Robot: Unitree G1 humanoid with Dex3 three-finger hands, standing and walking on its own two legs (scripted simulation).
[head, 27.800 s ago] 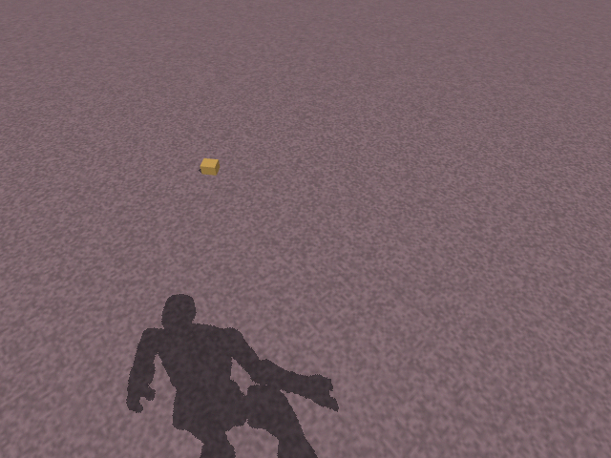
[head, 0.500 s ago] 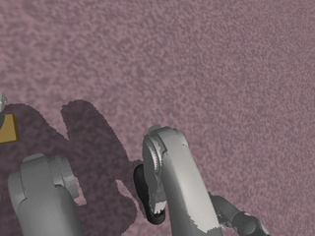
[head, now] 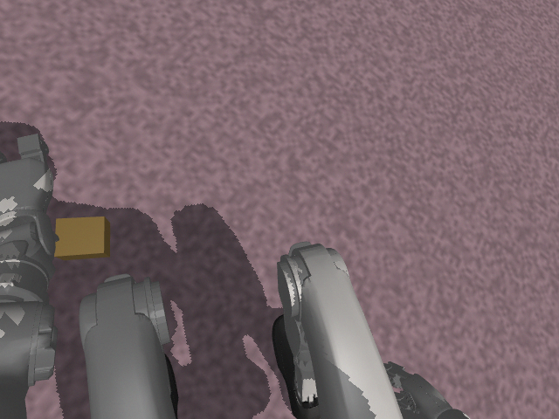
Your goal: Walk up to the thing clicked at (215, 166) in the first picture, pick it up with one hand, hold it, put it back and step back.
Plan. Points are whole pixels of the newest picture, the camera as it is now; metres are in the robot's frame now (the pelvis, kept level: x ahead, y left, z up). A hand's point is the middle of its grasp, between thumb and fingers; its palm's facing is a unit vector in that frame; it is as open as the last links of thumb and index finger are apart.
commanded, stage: withdraw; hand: left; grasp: from above
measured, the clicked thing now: (84, 238) +0.41 +0.27 -0.29
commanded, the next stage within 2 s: home in 0.46 s
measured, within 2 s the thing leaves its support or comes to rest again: neither
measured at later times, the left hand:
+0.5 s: hand (31, 244) +0.38 +0.29 -0.15, palm faces -0.53 -0.08 -0.84, open 13.3 cm
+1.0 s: hand out of the picture +0.40 +0.30 -0.07, palm faces -0.33 -0.27 -0.91, open 11.1 cm
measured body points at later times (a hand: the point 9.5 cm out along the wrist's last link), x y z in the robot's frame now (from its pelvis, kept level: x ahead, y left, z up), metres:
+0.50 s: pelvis -0.03 -0.01 +0.02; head +0.19 +0.07 +0.41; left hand +0.40 +0.30 -0.10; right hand +0.06 -0.30 -0.07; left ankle +0.06 +0.13 -0.28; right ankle +0.10 -0.13 -0.28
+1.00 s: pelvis -0.01 +0.00 +0.07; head +0.20 +0.05 +0.47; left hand +0.41 +0.31 -0.01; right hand +0.09 -0.25 -0.07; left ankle +0.06 +0.13 -0.28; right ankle +0.09 -0.13 -0.28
